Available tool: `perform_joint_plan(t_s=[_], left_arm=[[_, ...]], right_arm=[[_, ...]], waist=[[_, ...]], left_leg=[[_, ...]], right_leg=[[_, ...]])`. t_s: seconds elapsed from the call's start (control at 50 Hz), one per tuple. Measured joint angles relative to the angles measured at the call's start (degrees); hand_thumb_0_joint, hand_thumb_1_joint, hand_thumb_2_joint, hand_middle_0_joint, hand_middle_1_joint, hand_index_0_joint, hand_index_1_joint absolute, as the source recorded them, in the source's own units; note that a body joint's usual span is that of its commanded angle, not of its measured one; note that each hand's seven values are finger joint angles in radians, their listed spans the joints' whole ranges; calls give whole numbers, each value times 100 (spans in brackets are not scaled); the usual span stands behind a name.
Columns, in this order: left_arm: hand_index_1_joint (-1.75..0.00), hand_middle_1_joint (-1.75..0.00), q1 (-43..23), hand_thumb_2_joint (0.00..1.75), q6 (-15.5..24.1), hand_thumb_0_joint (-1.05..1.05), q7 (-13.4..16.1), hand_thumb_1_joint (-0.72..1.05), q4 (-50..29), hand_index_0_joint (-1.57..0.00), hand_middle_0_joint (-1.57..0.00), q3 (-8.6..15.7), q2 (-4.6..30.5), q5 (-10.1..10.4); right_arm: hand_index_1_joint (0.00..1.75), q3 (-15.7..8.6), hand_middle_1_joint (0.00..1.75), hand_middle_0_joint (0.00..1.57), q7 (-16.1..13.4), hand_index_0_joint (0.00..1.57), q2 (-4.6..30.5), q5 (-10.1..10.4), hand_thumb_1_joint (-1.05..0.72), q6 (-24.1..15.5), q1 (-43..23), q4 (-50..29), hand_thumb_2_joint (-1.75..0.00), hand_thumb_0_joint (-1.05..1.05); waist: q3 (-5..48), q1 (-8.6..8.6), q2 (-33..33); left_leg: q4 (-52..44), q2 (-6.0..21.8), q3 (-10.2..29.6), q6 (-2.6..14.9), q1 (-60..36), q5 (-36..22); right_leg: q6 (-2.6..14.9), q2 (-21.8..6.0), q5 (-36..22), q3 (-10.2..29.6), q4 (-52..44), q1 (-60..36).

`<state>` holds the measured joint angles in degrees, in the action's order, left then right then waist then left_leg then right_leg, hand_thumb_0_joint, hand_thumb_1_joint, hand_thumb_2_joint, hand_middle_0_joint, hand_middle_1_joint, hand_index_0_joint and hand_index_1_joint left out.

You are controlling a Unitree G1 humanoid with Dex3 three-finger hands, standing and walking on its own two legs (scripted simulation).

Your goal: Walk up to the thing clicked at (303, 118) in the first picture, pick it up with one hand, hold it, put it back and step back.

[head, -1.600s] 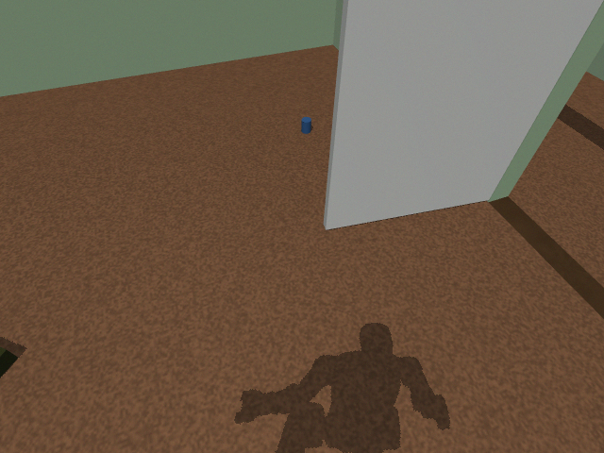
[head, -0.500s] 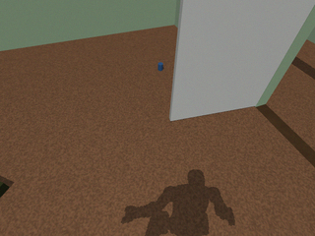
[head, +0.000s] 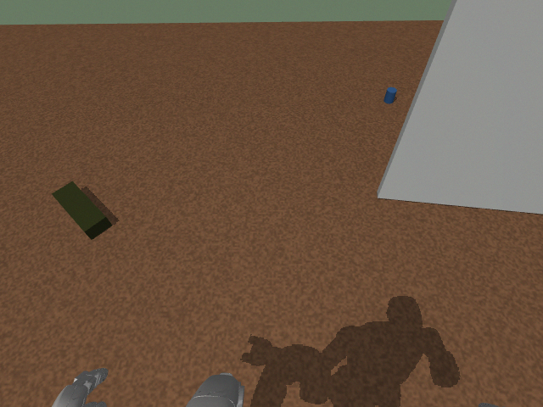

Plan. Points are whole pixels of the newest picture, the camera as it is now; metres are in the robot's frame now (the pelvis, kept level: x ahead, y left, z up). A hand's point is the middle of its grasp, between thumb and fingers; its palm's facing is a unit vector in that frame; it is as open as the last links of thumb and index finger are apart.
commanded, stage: walk up
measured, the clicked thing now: (390, 95) +1.76 -0.62 -0.73
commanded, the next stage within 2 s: stand in 1.76 s
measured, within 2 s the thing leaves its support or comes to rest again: neither
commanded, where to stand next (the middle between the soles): +0.07 +0.04 m, yaw +27 degrees
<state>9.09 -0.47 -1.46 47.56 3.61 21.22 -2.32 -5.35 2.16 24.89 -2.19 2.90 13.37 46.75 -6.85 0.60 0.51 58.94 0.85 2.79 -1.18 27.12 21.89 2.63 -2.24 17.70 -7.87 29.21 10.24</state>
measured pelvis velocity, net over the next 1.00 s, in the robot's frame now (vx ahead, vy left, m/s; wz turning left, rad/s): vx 0.00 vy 0.03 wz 0.47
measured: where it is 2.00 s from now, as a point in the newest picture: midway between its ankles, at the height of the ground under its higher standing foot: outside the picture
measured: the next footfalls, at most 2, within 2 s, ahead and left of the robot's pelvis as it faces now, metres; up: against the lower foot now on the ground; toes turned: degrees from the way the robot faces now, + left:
left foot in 0.16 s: +0.05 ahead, +0.16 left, +0.00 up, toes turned +8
right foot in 0.50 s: +0.11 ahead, -0.11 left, +0.00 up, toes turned +13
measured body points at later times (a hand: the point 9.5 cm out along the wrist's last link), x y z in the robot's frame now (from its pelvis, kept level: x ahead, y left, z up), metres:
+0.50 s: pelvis +0.02 +0.00 -0.03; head +0.05 +0.01 +0.42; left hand +0.00 +0.34 -0.13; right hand +0.21 -0.27 -0.13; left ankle +0.02 +0.15 -0.74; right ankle +0.07 -0.12 -0.74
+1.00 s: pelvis +0.00 +0.03 -0.02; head +0.02 +0.05 +0.43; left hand -0.08 +0.35 -0.14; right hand +0.21 -0.22 -0.12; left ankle -0.02 +0.15 -0.74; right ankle +0.06 -0.11 -0.71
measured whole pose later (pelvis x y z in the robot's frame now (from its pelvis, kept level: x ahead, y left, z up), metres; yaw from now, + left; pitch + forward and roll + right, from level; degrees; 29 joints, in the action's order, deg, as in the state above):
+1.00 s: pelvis +0.00 +0.03 -0.02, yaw +27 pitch -2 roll +1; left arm 14.2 -2.0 -0.6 48.5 3.2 24.9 -0.2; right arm -2.0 0.1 21.5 -1.5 -1.1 15.8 48.7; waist -5.5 1.0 -3.2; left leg 40.2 -2.0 2.0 1.1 18.8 19.0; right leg 0.8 -5.5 32.0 -1.1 54.5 21.3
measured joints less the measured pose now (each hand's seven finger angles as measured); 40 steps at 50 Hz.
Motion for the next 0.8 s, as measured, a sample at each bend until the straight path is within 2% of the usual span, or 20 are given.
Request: perform_joint_plan(t_s=[0.06,0.12,0.16,0.18,0.2,0.26,0.3,0.36,0.44,0.5,0.52,0.54,0.58,0.6,0.66,0.72,0.8], left_arm=[[-30,-30,149,90,62,0,-41,90,-158,-21,-21,7,70,-13],[-30,-30,283,90,43,0,-84,90,-264,-21,-21,17,209,11],[-30,-30,370,90,-26,0,-101,90,-292,-21,-21,32,310,48],[-30,-30,376,90,-69,0,-90,90,-268,-21,-21,61,389,71],[-30,-30,372,90,-127,0,-67,90,-231,-20,-21,94,429,95],[-30,-30,372,90,-261,0,-23,90,-145,-20,-20,64,378,123],[-30,-30,395,90,-254,1,-36,90,-146,-20,-20,25,342,145],[-30,-30,441,90,-211,1,-62,90,-186,-20,-20,5,280,170],[-30,-30,440,90,-144,0,-20,90,-191,-20,-20,4,231,185],[-30,-30,472,90,-34,0,44,90,-183,-20,-20,30,220,177],[-30,-30,461,90,12,0,76,90,-162,-20,-20,34,159,144],[-30,-30,476,90,52,0,90,90,-165,-20,-20,15,121,97],[-30,-30,500,90,76,0,80,90,-149,-20,-21,-40,101,45],[-30,-30,504,90,73,0,79,90,-128,-20,-21,-48,81,44],[-30,-30,543,90,127,0,104,90,-105,-21,-21,-80,8,47],[-30,-30,627,90,208,0,92,90,-167,-21,-21,-68,51,13],[-30,-30,683,90,226,0,51,90,-290,-21,-21,-4,241,-19]], right_arm=[[30,33,30,20,25,20,-20,37,-91,-7,21,27,-90,0],[30,79,30,20,9,20,-91,76,-91,-116,5,-2,-90,0],[30,97,30,20,-27,20,-137,94,-90,-237,27,-54,-90,0],[30,101,30,20,-63,20,-223,88,-90,-303,-4,-49,-90,0],[30,125,30,20,-97,20,-296,67,-90,-354,-17,-80,-90,0],[30,224,30,20,-167,20,-364,97,-90,-437,86,-216,-90,0],[30,279,30,20,-233,20,-383,113,-90,-429,135,-261,-90,0],[30,318,30,20,-287,20,-341,128,-90,-440,154,-358,-90,0],[30,308,30,21,-277,20,-240,90,-90,-368,120,-490,-90,0],[30,273,30,21,-247,20,-143,89,-90,-239,56,-579,-90,0],[30,237,30,20,-257,20,-90,115,-90,-181,3,-563,-90,0],[30,198,30,20,-282,20,-78,131,-90,-117,-46,-522,-90,0],[30,174,30,20,-333,20,-111,119,-90,-28,-77,-431,-90,0],[30,179,30,20,-321,20,-111,117,-90,-15,-72,-391,-90,0],[30,145,30,20,-198,20,-18,133,-90,-59,20,-334,-90,0],[30,104,30,20,-106,20,44,124,-90,-86,117,-252,-90,0],[30,118,30,20,-54,20,10,114,-90,-121,225,-52,-90,0]], waist=[[13,86,-66],[-13,174,-197],[-6,193,-294],[-65,208,-489],[-122,232,-634],[-111,152,-544],[-72,134,-489],[-55,120,-399],[-60,68,-201],[-24,63,-10],[-50,60,170],[-55,54,269],[-25,123,234],[-19,163,200],[25,191,254],[54,197,300],[42,192,222]], left_leg=[[-709,171,-74,14,-280,54],[-1489,190,-221,77,-620,-77],[-2131,104,-378,124,-942,-427],[-2198,-52,-436,93,-1025,-380],[-2133,-168,-466,91,-1037,-330],[-1973,-177,-188,154,-972,-266],[-2095,-185,-40,163,-1005,-346],[-2155,-221,107,124,-987,-409],[-1914,-256,348,66,-793,-350],[-1489,-262,521,-22,-520,-180],[-1268,-215,642,45,-419,-122],[-963,-283,754,123,-298,162],[-51,-520,611,181,-7,770],[346,-575,474,175,99,837],[849,-501,282,141,253,497],[467,-298,240,80,132,233],[-844,-42,44,24,-315,349]], right_leg=[[-34,-104,177,-224,193,-10],[-110,-256,447,-393,591,80],[-188,-401,720,-489,1019,196],[-193,-589,861,-424,1365,299],[-203,-645,941,-199,1814,464],[-238,-230,1496,294,2918,931],[-227,-144,1465,481,3096,1154],[-227,-187,1221,688,2802,1335],[-232,-154,1064,750,2173,1255],[-195,-5,423,635,1374,920],[-231,75,336,526,1369,895],[-257,77,373,438,1435,899],[-243,-84,422,417,1459,886],[-230,-174,384,428,1364,830],[-260,-341,159,340,921,637],[-296,-418,33,231,671,555],[-329,-530,105,30,740,541]])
